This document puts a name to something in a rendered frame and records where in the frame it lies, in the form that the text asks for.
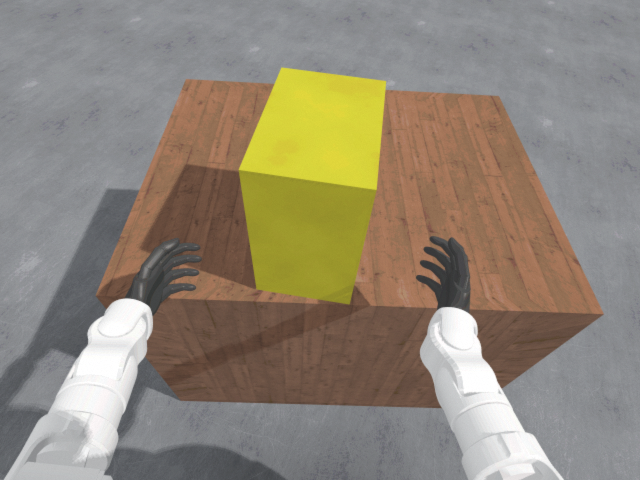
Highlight robot left hand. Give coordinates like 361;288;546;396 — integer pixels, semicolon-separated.
124;238;202;316

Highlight pedestal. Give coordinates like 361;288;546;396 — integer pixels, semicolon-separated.
96;79;604;408

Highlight left robot forearm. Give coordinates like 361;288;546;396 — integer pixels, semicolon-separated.
4;299;153;480

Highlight right robot forearm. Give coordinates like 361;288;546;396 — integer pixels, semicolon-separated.
420;307;564;480

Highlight robot right hand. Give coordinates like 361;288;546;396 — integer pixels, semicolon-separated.
416;236;471;313

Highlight carton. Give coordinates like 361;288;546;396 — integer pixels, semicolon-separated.
239;67;386;305

